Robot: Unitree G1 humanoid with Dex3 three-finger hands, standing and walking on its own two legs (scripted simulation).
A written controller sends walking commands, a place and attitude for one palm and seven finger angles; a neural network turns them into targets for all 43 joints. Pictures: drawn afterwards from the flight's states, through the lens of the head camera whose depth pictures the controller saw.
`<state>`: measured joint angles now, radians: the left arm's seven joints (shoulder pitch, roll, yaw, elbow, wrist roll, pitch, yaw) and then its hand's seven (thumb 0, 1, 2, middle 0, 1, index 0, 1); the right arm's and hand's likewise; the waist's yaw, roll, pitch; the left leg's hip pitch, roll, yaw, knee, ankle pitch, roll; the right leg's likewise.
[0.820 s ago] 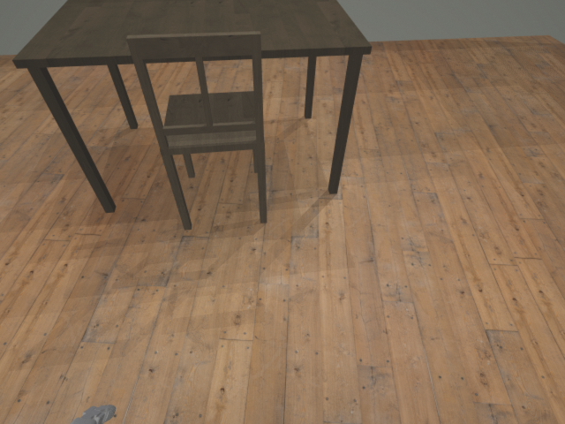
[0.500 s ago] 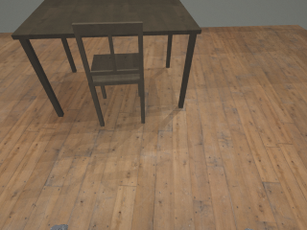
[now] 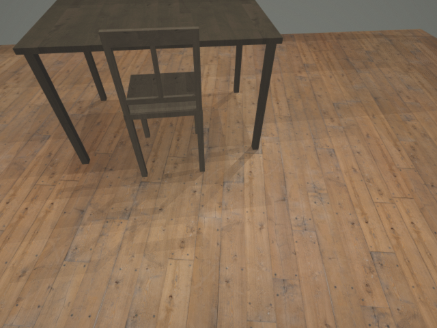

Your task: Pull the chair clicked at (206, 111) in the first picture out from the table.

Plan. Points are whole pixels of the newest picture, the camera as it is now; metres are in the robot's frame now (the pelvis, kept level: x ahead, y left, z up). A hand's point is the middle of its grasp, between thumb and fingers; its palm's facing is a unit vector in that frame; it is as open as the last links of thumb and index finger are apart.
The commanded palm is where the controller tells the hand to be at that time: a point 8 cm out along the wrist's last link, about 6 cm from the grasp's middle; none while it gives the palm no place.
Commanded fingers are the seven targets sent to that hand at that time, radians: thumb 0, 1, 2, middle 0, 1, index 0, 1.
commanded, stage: stand and wait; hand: left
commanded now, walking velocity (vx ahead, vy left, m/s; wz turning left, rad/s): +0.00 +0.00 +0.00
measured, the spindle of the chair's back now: (157, 72) +1.11 +0.34 -0.10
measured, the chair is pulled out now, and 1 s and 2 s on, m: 0.00 0.00 0.00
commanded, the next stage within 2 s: look at it before walking up in 0.06 s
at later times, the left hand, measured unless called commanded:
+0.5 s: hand out of the picture +0.08 +0.25 -0.16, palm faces -0.02 -0.94 -0.33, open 7.4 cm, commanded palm none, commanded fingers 0.00 0.90 0.90 -0.20 -0.30 -0.20 -0.30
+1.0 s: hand out of the picture +0.04 +0.22 -0.19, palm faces +0.05 -0.98 -0.20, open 7.4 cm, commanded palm none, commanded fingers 0.00 0.90 0.90 -0.20 -0.30 -0.20 -0.30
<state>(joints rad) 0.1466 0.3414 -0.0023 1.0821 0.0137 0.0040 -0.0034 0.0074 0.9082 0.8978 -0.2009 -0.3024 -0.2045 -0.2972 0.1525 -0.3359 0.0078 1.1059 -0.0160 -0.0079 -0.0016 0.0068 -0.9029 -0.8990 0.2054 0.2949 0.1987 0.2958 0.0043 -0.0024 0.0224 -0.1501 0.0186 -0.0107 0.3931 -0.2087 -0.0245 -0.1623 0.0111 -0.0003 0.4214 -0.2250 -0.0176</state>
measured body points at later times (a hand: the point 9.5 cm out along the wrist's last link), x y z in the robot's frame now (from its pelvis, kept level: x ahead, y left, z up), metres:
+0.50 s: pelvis +0.00 +0.00 +0.00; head +0.01 +0.00 +0.45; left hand +0.08 +0.29 -0.13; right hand +0.08 -0.29 -0.13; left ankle +0.00 +0.14 -0.74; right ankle +0.00 -0.11 -0.74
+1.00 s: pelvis +0.05 +0.02 -0.01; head +0.03 +0.04 +0.44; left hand +0.04 +0.28 -0.17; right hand +0.07 -0.24 -0.15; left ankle +0.03 +0.13 -0.74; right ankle +0.00 -0.11 -0.74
